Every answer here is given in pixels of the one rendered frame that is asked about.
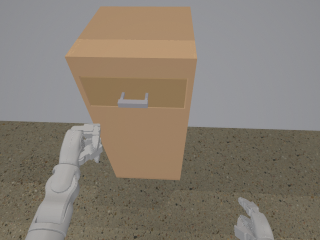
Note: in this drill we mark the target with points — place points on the drawer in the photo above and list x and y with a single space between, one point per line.
162 92

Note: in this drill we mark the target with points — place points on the robot right hand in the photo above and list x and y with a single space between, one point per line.
254 228

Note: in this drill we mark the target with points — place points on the handle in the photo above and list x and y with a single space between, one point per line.
132 103

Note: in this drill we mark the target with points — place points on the robot left forearm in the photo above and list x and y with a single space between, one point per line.
53 216

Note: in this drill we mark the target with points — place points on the cabinet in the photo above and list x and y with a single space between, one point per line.
140 42

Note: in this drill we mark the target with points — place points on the robot left hand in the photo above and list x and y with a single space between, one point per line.
74 143

